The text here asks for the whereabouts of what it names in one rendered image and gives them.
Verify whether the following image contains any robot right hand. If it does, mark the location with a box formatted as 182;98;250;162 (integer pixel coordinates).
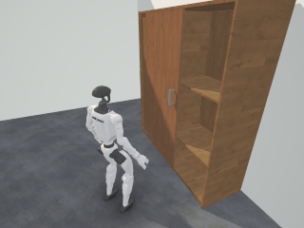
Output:
136;155;149;170

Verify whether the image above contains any handle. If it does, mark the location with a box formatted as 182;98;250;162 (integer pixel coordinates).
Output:
168;89;175;106
140;71;143;83

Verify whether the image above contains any wardrobe door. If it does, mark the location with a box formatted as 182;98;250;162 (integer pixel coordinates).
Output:
145;9;185;168
142;13;147;132

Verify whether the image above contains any right robot forearm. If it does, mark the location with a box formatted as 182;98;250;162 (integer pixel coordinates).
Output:
122;137;141;160

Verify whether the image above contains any robot left upper arm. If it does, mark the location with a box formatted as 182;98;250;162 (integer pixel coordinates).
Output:
85;105;97;129

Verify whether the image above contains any robot right upper arm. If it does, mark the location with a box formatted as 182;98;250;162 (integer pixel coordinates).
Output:
109;112;124;145

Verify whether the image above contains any robot left hand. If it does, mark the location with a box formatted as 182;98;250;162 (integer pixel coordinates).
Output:
94;137;102;143

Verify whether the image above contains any humanoid robot torso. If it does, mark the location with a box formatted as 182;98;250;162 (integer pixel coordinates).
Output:
91;105;118;159

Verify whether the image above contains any robot left thigh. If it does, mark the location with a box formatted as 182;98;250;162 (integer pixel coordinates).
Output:
97;142;117;174

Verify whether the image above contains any left robot forearm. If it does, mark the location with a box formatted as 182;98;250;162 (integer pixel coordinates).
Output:
88;128;98;137

